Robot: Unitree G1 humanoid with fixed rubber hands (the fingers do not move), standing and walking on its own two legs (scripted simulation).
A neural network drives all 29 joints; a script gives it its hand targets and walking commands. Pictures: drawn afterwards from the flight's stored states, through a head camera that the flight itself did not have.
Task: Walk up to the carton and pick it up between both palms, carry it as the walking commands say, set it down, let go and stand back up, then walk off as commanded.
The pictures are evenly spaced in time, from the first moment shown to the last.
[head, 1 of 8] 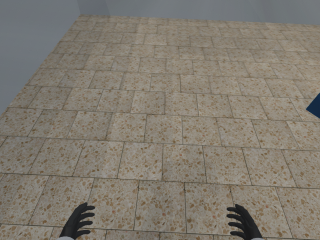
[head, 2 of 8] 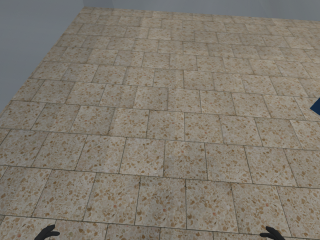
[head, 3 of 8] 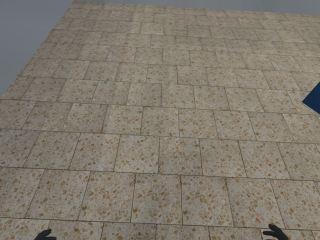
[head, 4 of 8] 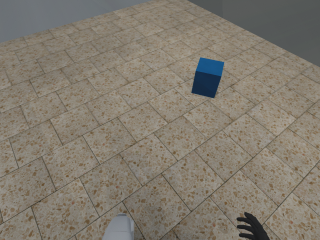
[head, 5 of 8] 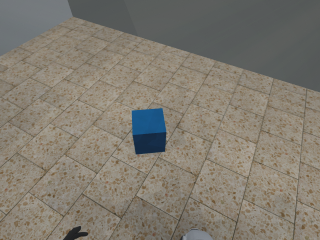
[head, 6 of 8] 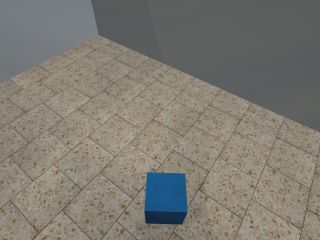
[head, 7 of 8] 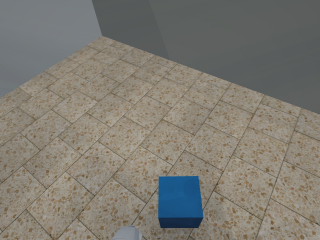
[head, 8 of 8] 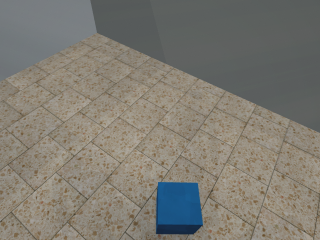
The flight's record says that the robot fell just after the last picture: no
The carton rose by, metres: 0.00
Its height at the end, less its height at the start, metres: +0.00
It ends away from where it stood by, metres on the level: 0.00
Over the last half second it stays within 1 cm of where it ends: yes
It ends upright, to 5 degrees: yes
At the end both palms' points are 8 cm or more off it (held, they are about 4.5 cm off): yes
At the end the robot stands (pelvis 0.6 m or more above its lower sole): yes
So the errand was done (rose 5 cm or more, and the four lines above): no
